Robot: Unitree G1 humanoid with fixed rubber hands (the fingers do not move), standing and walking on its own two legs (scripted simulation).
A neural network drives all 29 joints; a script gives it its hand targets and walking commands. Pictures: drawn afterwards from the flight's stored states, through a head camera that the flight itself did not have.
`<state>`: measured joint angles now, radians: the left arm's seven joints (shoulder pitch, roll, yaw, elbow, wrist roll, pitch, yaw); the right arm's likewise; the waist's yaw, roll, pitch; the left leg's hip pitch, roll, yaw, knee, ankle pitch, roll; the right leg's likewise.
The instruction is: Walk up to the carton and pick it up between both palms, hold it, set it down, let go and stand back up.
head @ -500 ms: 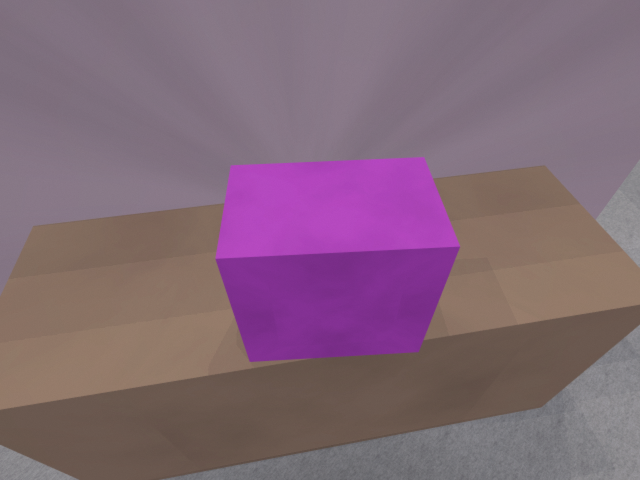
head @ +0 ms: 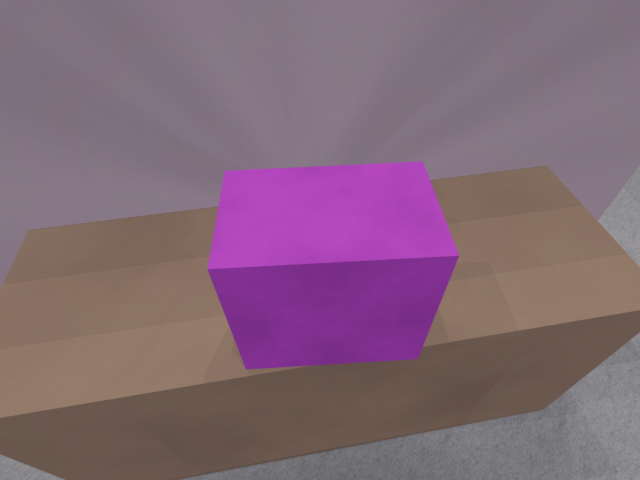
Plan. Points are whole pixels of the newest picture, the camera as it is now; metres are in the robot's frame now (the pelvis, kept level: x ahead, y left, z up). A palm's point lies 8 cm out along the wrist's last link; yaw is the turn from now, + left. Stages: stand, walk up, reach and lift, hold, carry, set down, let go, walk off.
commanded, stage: stand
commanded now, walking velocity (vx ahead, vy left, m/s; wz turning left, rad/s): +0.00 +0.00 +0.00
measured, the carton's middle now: (328, 272) +0.41 +0.01 -0.03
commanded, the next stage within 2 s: none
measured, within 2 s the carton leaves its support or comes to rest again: neither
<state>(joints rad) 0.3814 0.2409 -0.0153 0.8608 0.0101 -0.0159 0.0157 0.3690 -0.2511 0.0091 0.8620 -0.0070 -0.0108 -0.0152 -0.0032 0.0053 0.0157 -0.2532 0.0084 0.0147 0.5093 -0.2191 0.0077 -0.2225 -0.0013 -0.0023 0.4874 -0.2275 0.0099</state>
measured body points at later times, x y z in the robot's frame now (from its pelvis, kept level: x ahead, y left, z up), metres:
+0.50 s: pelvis +0.02 +0.00 +0.00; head +0.01 +0.00 +0.45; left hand +0.04 +0.25 -0.14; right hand +0.04 -0.26 -0.14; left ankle +0.04 +0.11 -0.74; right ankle +0.02 -0.13 -0.74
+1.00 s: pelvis +0.02 +0.00 +0.00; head +0.02 +0.00 +0.45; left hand +0.03 +0.24 -0.15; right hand +0.03 -0.25 -0.14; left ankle +0.04 +0.11 -0.74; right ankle +0.02 -0.13 -0.74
